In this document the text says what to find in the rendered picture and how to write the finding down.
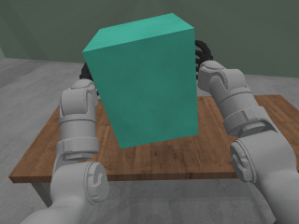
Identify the left robot forearm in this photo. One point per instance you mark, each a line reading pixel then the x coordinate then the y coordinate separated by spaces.
pixel 77 125

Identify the right robot upper arm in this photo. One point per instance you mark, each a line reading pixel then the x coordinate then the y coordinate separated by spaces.
pixel 266 160

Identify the left robot upper arm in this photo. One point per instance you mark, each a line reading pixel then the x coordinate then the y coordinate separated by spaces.
pixel 76 189

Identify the carton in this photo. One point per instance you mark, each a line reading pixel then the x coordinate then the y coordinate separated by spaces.
pixel 145 74

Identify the right robot forearm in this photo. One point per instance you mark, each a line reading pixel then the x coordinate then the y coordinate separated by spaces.
pixel 242 116

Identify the left robot hand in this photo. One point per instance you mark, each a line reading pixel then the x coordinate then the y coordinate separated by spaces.
pixel 86 74

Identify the table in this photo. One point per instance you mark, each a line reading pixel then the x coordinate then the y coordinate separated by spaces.
pixel 205 155

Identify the right robot hand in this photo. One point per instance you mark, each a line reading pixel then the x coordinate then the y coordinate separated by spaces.
pixel 205 54

